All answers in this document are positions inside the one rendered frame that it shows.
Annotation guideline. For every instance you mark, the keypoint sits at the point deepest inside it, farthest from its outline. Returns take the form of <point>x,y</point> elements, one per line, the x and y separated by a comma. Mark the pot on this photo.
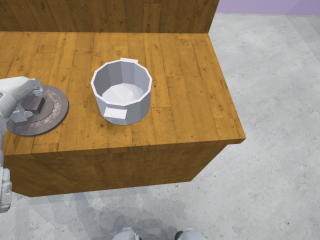
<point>122,89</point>

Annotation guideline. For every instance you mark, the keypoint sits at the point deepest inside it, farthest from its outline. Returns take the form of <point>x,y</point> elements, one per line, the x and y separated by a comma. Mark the robot left upper arm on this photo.
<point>5,190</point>

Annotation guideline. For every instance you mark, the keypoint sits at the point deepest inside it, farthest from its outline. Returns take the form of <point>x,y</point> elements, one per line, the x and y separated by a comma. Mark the robot shin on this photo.
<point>187,230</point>
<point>127,229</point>

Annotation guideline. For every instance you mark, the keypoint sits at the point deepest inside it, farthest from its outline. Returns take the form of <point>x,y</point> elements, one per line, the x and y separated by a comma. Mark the left robot shin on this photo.
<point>127,229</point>

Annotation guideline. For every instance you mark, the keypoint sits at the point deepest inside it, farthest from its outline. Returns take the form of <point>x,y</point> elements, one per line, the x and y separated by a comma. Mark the knob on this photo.
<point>33,103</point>

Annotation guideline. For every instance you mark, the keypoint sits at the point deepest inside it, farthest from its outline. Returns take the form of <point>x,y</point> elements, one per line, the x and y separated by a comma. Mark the table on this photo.
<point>191,117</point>

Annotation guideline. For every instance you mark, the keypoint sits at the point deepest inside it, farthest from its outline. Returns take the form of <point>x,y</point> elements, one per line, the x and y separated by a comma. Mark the robot left hand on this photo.
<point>20,87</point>

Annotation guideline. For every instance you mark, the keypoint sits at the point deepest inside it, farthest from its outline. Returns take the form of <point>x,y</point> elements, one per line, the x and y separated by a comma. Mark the right robot shin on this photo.
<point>187,230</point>

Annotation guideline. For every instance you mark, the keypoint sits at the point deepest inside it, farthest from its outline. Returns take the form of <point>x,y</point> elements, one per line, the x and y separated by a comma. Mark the lid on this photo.
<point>53,112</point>

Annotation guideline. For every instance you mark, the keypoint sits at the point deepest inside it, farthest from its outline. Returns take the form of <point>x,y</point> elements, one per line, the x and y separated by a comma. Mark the robot left forearm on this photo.
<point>8,105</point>

